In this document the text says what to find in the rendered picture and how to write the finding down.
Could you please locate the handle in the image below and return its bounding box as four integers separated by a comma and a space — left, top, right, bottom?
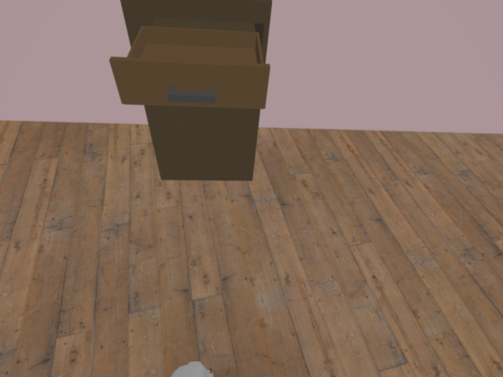
167, 84, 215, 104

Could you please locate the drawer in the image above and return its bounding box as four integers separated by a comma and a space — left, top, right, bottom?
109, 26, 270, 109

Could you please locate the cabinet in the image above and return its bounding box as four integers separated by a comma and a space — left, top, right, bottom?
120, 0, 272, 181

